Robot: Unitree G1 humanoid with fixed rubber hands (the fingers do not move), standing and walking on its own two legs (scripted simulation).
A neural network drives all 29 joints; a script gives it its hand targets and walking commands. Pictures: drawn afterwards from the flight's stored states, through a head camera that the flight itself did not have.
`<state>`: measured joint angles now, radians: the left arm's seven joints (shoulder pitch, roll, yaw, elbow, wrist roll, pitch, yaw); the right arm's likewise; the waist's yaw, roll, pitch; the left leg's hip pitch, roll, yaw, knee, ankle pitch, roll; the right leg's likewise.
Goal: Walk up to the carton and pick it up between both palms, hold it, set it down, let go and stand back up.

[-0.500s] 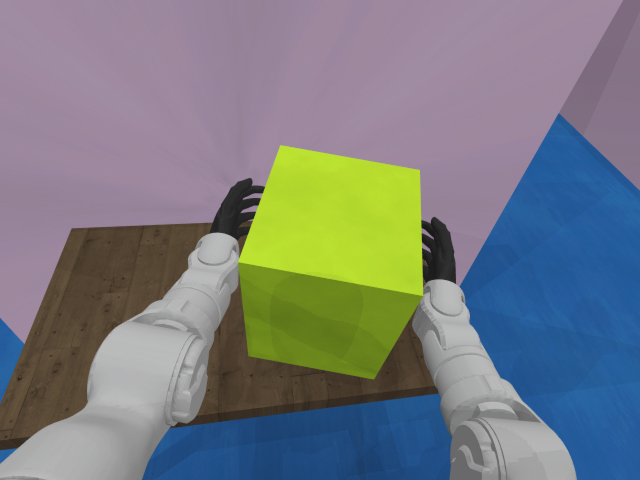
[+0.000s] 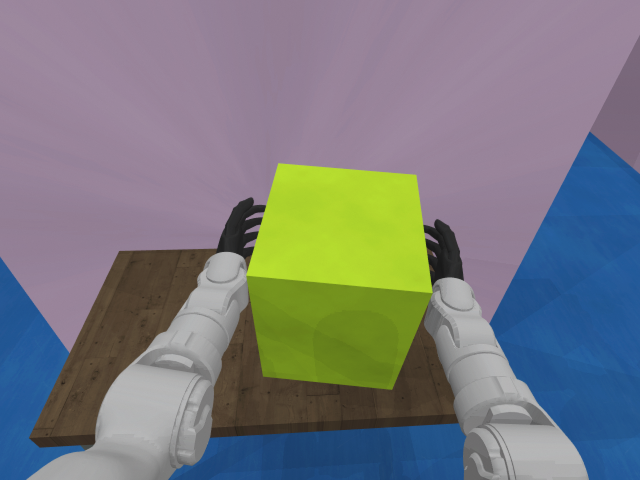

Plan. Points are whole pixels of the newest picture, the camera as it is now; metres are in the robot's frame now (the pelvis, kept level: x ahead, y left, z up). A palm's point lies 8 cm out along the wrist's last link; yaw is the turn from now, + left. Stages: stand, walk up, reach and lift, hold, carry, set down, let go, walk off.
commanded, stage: reach and lift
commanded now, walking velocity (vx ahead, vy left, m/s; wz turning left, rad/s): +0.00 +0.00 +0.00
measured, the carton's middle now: (336, 279) +0.41 -0.02 +0.06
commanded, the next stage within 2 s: hold in 1.62 s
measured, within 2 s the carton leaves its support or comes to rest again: neither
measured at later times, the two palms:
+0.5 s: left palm (214, 262) +0.37 +0.14 +0.13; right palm (440, 269) +0.36 -0.15 +0.13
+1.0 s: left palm (241, 239) +0.37 +0.10 +0.17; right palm (475, 250) +0.36 -0.19 +0.16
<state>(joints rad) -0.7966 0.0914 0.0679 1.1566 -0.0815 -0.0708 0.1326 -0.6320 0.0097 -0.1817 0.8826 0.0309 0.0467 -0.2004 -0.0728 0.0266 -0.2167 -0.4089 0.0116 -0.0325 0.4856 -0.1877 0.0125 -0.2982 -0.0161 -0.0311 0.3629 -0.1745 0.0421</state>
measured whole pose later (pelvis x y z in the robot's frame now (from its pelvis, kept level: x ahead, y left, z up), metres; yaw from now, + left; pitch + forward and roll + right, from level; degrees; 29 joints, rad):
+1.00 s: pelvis +0.00 -0.02 +0.01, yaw -2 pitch -3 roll -1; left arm -0.60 -0.09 0.27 0.43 0.27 0.47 0.11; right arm -0.64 -0.08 -0.02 0.70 0.15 0.25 -0.16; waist -0.06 -0.03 -0.10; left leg -0.14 0.02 -0.02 0.34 -0.15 -0.01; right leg -0.07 0.00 0.02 0.28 -0.16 0.02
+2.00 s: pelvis +0.00 -0.03 +0.01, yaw +1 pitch -7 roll -1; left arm -0.59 -0.04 0.30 0.26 0.31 0.62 -0.01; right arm -0.64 -0.02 -0.01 0.59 0.15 0.29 -0.22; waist -0.09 -0.05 -0.03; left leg -0.06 0.02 -0.06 0.32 -0.14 -0.03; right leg 0.02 0.00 -0.04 0.27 -0.17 0.00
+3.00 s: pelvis +0.01 -0.02 +0.01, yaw +1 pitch -10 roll -1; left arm -0.51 -0.05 0.32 0.05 0.36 0.73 -0.09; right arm -0.59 -0.02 0.09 0.47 0.22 0.35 -0.28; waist -0.07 -0.07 0.03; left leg 0.02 0.01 -0.05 0.31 -0.16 -0.02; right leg 0.11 -0.01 -0.04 0.24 -0.17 0.01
